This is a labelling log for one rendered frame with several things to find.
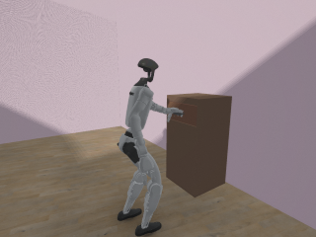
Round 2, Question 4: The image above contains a right robot thigh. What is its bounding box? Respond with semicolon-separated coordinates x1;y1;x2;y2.
125;144;162;192

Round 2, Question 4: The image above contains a left robot forearm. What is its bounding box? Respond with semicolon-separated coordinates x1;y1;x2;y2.
152;103;171;115

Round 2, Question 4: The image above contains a drawer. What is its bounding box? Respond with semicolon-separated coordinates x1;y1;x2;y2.
168;101;198;126

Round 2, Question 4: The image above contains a robot right upper arm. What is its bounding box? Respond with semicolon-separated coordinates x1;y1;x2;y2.
127;86;154;124

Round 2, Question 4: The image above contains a left robot foot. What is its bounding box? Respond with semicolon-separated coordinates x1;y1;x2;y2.
118;208;142;221

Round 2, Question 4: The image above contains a cabinet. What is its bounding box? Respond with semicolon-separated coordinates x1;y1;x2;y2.
166;93;232;198

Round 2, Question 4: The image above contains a robot left upper arm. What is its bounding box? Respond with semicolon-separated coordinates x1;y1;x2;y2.
150;101;156;111

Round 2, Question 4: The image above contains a left robot hand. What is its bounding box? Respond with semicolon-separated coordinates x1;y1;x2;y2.
167;108;183;122

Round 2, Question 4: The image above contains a right robot forearm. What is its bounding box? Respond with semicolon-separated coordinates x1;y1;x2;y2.
130;115;148;158

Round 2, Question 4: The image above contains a right robot hand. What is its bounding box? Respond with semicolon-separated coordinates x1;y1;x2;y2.
139;156;156;186

